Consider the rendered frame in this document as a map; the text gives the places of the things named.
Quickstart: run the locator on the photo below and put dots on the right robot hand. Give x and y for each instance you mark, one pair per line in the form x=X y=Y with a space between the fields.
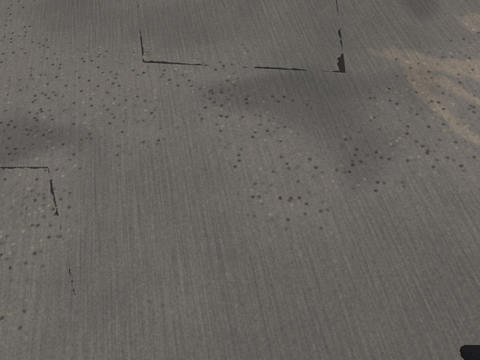
x=470 y=352

